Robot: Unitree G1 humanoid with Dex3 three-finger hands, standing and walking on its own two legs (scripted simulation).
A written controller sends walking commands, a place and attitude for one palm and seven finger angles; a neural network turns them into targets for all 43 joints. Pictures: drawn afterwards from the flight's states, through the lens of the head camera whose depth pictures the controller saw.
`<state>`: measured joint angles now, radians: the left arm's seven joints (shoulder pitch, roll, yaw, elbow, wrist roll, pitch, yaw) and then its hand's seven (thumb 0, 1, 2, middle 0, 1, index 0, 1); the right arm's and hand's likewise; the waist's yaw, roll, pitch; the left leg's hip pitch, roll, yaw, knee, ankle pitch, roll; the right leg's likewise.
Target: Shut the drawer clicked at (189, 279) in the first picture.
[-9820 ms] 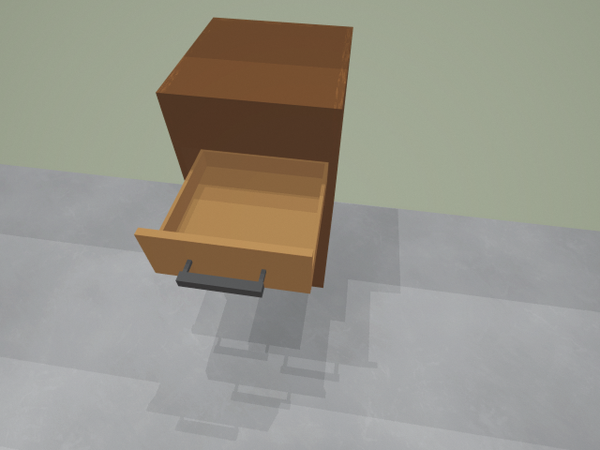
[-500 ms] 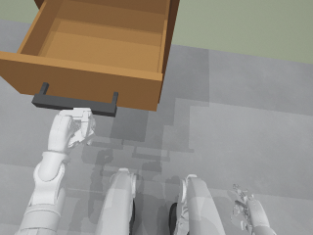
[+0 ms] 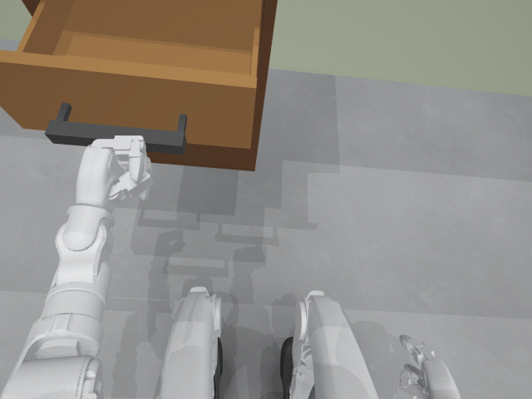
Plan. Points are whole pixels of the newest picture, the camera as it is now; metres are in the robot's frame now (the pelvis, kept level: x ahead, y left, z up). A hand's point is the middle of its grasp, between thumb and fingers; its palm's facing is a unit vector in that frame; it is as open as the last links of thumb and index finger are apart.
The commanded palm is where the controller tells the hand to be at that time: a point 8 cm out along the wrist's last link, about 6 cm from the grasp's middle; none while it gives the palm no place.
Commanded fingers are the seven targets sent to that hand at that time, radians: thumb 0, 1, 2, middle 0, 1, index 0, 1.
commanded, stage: push the drawer shut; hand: left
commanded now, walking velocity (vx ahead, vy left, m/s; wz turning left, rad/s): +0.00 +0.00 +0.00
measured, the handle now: (122, 126) +0.50 +0.23 +0.01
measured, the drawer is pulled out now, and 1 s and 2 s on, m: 0.21 0.08 0.00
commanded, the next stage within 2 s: pull the fist back off the drawer in 1.78 s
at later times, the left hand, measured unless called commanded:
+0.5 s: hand (154, 139) +0.48 +0.18 +0.00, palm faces -0.05 -1.00 -0.07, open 3.0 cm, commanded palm +0.49 +0.21 +0.01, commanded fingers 0.00 0.90 0.90 -1.40 -1.60 -1.40 -1.60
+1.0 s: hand (161, 104) +0.55 +0.18 +0.00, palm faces -0.03 -1.00 -0.06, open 3.0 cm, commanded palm +0.56 +0.19 +0.01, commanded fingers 0.00 0.90 0.90 -1.40 -1.60 -1.40 -1.60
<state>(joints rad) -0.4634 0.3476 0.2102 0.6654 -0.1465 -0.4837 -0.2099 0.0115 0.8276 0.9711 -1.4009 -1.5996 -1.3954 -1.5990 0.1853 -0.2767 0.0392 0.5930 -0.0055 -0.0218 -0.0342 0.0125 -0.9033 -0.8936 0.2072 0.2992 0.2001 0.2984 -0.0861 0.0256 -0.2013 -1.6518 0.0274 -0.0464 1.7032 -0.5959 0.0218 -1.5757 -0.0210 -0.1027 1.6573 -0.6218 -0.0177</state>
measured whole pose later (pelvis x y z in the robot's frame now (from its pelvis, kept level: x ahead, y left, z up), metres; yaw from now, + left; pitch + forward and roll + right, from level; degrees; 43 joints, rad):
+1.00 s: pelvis +0.00 +0.00 -0.02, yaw -2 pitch +35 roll -7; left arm -1.00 0.55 0.35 1.10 -0.03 -0.46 -0.21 -0.01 0.80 0.95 -1.40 -1.60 -1.40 -1.60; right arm 0.25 -0.27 0.08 0.61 -0.05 0.09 0.00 0.01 -0.90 -0.89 0.21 0.30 0.20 0.30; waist -0.20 0.03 -0.16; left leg -1.79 0.04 -0.06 1.76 -0.60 0.03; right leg -1.71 0.00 -0.11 1.70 -0.61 -0.01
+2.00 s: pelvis -0.02 +0.01 -0.05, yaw -6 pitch +39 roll -11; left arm -1.43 0.87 0.35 1.25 0.13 -0.26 -0.23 -0.03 0.60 0.91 -1.40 -1.60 -1.40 -1.60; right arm 0.32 -0.24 0.17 0.58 -0.08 0.09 0.02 0.00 -0.90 -0.89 0.21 0.30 0.20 0.30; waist -0.37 0.02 -0.09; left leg -1.96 0.05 -0.10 1.85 -0.58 0.05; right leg -1.85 0.01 -0.14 1.73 -0.57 0.00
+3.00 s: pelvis +0.04 +0.00 +0.08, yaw -1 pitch +30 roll -4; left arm -0.43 0.39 0.33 0.43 -0.20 -0.21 -0.24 0.02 0.90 0.90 -1.40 -1.60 -1.39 -1.60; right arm 0.24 -0.23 0.05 0.53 0.05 0.09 0.02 0.01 -0.91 -0.89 0.21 0.30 0.20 0.30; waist -0.09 0.05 -0.16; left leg -1.36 0.05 -0.03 1.40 -0.57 0.02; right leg -1.30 0.02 -0.08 1.34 -0.56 -0.01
